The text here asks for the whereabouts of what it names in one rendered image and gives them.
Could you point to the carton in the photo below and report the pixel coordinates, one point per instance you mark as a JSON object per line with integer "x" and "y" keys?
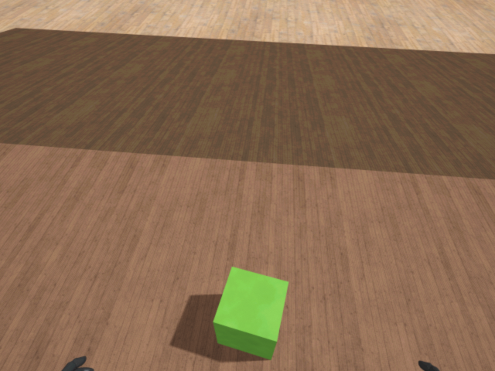
{"x": 249, "y": 314}

